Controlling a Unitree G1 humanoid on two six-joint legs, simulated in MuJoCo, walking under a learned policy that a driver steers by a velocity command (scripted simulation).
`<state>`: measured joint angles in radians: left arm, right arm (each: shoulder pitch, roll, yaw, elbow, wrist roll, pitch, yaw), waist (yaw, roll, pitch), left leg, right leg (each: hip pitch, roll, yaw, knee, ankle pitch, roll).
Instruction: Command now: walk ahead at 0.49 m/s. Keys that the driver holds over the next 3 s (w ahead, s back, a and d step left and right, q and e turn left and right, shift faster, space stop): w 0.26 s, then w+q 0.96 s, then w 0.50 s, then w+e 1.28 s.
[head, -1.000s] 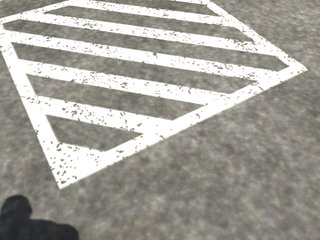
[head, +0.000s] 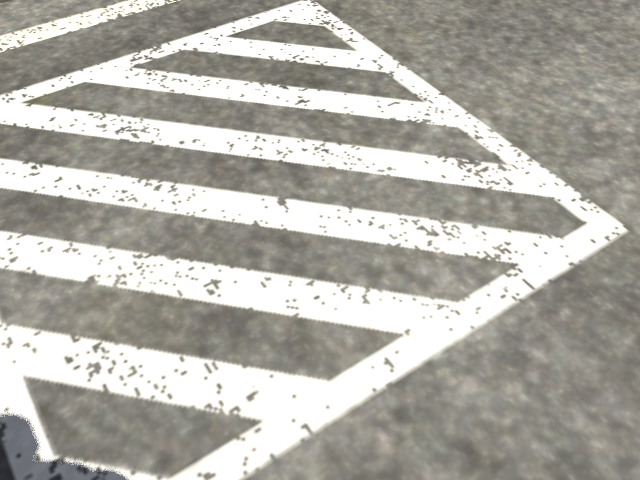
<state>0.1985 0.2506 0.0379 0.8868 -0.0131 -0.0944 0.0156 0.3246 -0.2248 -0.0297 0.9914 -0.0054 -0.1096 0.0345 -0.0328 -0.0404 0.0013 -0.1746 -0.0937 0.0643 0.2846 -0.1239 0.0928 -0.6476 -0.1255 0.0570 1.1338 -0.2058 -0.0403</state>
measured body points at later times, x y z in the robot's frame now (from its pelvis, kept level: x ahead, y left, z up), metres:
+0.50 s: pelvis +0.27 -0.08 +0.00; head +0.29 -0.10 +0.45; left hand +0.32 +0.18 -0.12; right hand +0.36 -0.35 -0.14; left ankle +0.26 +0.09 -0.65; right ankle +0.29 -0.17 -0.74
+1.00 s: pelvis +0.52 +0.02 -0.01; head +0.56 +0.03 +0.43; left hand +0.52 +0.31 -0.14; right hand +0.74 -0.19 -0.13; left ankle +0.56 +0.09 -0.74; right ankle +0.47 -0.16 -0.63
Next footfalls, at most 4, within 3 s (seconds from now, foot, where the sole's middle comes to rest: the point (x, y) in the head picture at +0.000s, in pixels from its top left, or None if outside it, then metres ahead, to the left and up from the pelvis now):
0.30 right None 0.33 -0.17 -0.78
0.88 left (273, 446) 0.59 0.10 -0.78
1.36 right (295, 314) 0.93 0.06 -0.78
1.86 left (155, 298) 0.99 0.41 -0.78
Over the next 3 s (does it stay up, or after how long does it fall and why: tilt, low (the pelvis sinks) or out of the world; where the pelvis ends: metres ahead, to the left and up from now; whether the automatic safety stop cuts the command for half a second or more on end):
stays up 1.49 0.44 -0.02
